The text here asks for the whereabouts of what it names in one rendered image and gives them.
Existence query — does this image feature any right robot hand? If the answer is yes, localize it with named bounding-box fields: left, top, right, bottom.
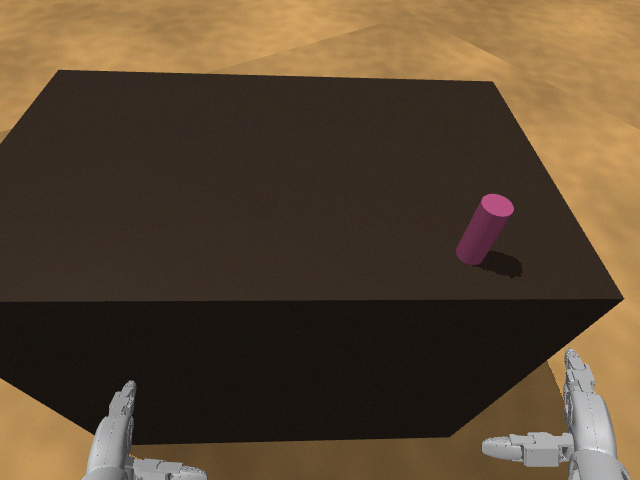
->
left=482, top=348, right=617, bottom=467

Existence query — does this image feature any left robot hand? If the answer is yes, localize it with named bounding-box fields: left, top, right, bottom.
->
left=86, top=380, right=207, bottom=480

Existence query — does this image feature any right robot arm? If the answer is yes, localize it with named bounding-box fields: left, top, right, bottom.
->
left=568, top=450, right=631, bottom=480

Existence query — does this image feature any can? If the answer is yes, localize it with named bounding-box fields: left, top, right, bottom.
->
left=456, top=194, right=514, bottom=265

